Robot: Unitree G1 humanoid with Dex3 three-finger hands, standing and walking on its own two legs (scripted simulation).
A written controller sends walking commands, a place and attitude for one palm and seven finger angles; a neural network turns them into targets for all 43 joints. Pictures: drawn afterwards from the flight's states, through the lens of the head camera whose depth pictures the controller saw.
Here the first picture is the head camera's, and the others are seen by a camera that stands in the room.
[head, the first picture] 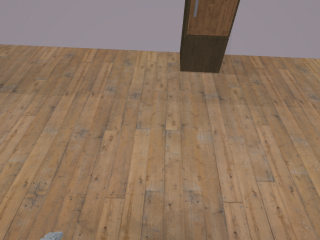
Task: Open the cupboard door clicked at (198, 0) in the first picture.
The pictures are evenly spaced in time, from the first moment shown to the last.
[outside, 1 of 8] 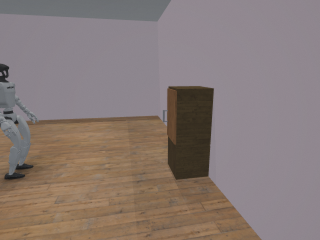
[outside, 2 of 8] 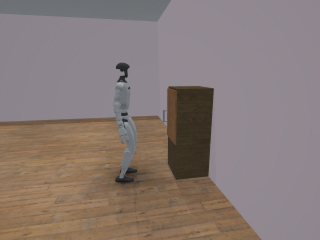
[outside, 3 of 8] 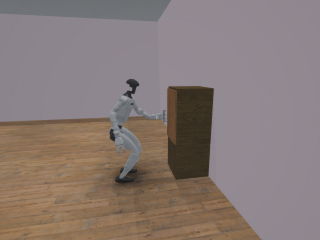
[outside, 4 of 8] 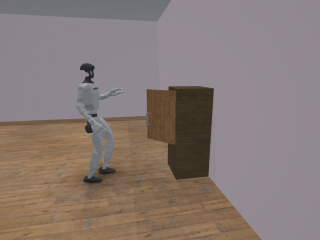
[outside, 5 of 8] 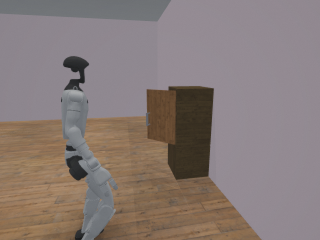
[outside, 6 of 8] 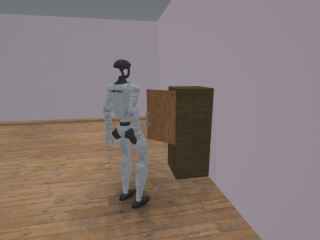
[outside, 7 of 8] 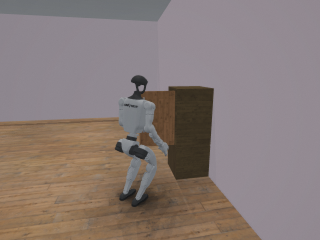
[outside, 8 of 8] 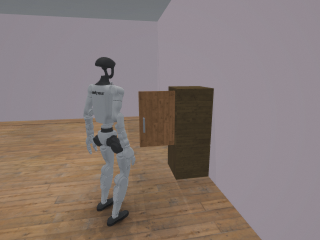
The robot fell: no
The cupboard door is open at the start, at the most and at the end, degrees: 0 92 91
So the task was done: yes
